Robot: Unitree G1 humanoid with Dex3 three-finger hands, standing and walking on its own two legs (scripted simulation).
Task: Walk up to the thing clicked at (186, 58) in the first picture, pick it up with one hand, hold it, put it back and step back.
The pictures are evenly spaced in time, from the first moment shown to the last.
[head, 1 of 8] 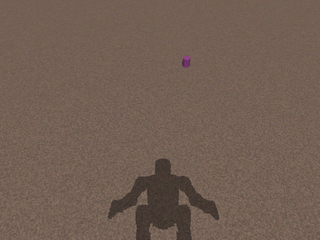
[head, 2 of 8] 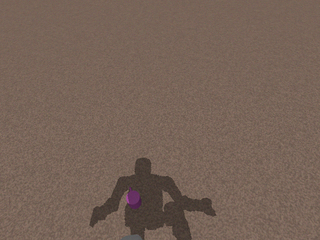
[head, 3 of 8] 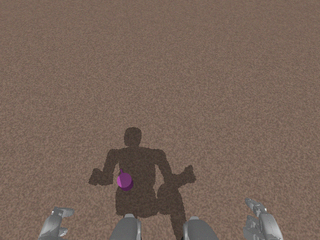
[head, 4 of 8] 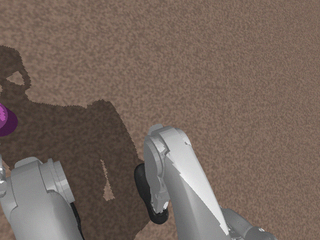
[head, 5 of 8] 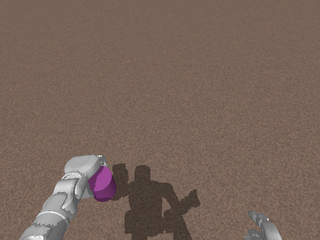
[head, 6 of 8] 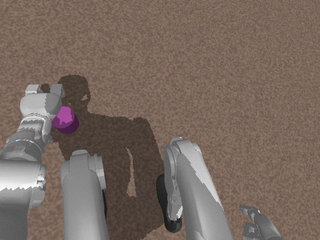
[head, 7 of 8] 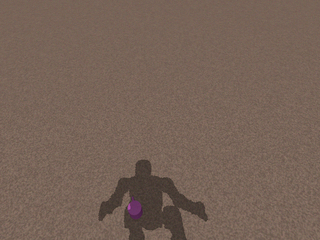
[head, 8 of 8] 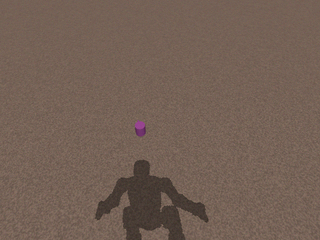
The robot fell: no
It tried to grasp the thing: yes
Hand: left
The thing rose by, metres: 0.62
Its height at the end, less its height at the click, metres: +0.00
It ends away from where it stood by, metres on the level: 0.01
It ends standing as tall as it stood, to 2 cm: yes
